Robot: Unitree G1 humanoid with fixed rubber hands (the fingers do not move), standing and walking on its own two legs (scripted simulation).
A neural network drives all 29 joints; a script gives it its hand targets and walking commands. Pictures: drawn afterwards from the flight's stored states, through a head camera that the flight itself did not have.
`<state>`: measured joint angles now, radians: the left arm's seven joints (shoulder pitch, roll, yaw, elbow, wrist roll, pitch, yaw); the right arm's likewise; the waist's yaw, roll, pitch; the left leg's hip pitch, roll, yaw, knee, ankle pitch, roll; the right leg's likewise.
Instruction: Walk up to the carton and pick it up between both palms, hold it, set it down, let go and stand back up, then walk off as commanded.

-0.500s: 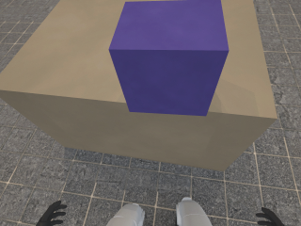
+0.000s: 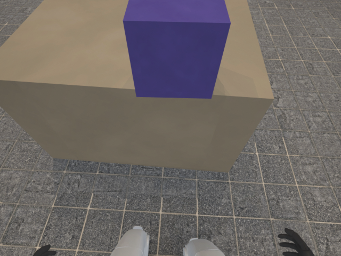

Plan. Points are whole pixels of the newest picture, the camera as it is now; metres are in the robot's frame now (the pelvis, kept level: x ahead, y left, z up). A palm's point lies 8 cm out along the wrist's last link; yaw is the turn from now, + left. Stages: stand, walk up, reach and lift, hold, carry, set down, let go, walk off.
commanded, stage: walk off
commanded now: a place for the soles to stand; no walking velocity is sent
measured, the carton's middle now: (175, 46) +0.71 -0.03 +0.07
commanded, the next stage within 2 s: stand in 1.86 s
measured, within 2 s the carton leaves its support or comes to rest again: neither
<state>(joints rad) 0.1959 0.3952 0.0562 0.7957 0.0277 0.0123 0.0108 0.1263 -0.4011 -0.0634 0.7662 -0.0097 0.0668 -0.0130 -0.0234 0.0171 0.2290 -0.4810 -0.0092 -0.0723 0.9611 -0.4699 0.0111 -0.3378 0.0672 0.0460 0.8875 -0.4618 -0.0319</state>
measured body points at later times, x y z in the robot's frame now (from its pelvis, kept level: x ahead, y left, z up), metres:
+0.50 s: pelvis -0.18 +0.05 +0.00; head -0.12 +0.05 +0.44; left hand -0.07 +0.37 -0.11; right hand -0.10 -0.27 -0.11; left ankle -0.13 +0.16 -0.69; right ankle -0.16 -0.08 -0.62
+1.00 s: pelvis -0.37 +0.05 -0.01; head -0.31 +0.04 +0.44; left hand -0.25 +0.35 -0.11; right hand -0.28 -0.28 -0.12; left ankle -0.37 +0.18 -0.70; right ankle -0.26 -0.08 -0.69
